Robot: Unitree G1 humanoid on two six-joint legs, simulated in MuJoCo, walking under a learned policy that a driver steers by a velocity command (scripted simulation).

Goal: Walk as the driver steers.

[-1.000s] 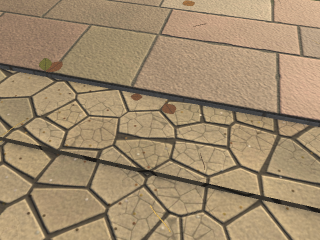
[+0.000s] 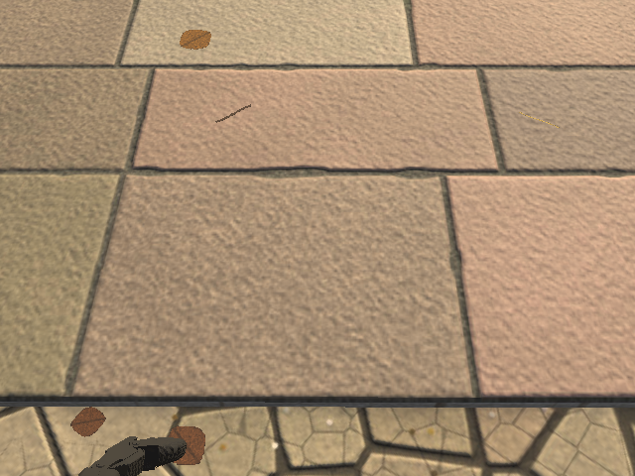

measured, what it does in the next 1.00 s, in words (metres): climbs, turning right: left foot, then right foot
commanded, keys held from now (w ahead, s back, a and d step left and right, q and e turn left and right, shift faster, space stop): e+shift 0.76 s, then shift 0.18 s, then q+shift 0.06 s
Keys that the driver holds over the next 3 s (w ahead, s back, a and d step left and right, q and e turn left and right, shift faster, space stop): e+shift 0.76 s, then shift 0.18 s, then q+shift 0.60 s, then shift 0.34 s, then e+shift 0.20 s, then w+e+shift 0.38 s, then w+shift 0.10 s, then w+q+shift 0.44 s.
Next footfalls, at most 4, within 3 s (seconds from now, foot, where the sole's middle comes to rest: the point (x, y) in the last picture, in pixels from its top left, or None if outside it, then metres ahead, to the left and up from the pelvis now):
0.20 left None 0.20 0.11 -0.75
0.58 right None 0.12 -0.10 -0.75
1.10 left None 0.22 0.05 -0.75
1.44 right None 0.13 -0.12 -0.75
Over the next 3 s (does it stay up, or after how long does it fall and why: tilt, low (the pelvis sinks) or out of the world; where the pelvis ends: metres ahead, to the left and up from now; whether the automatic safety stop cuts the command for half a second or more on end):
stays up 0.53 -0.32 0.04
